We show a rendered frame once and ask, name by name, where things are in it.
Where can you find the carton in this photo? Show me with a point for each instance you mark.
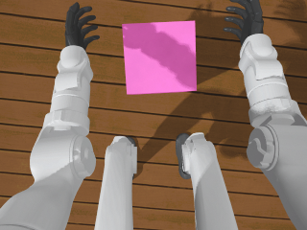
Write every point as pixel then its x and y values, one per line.
pixel 160 57

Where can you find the right robot hand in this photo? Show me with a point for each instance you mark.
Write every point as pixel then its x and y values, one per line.
pixel 252 22

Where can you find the robot left forearm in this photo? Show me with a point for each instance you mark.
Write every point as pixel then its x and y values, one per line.
pixel 71 96

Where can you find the robot right upper arm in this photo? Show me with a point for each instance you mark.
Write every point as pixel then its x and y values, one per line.
pixel 280 152

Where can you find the right robot foot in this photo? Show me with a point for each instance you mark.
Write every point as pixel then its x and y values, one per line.
pixel 181 138

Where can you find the left robot hand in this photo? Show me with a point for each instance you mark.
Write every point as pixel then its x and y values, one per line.
pixel 74 34

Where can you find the robot right thigh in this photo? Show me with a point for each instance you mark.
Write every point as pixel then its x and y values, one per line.
pixel 213 210

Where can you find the robot left upper arm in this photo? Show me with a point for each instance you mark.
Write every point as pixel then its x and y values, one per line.
pixel 59 166

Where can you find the robot right forearm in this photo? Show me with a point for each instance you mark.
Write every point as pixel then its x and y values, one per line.
pixel 268 93

